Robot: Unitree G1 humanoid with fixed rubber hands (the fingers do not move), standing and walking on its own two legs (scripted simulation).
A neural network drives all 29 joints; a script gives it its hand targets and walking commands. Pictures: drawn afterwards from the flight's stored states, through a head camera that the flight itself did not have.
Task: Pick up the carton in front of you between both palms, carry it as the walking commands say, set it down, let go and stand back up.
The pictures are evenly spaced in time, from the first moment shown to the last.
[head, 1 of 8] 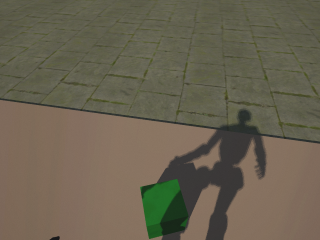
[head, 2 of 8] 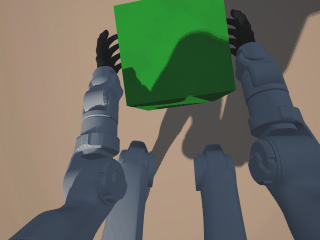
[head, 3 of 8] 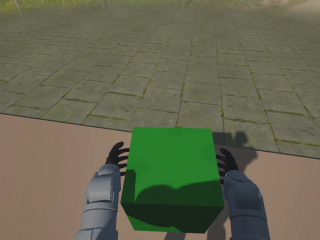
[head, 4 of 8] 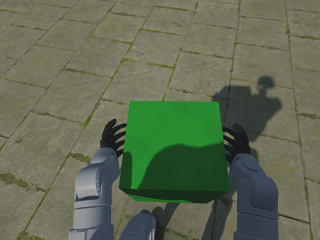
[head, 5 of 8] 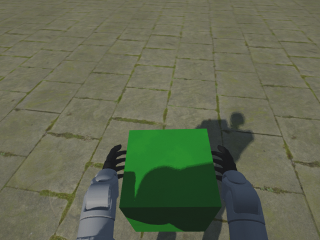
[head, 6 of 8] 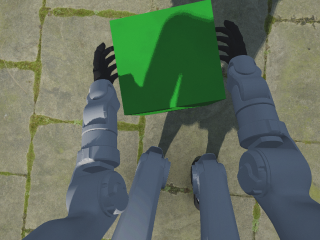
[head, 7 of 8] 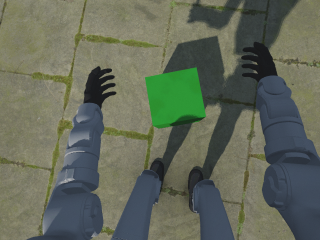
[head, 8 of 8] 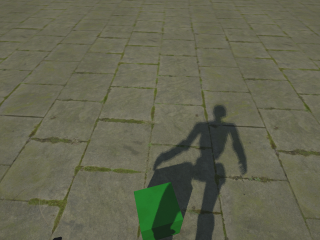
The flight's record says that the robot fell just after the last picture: no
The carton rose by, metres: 0.69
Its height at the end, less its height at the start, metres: -0.13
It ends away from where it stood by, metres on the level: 2.80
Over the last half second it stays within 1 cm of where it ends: yes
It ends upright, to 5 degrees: yes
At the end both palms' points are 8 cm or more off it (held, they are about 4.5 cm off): yes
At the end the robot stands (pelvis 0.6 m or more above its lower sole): yes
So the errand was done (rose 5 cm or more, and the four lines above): yes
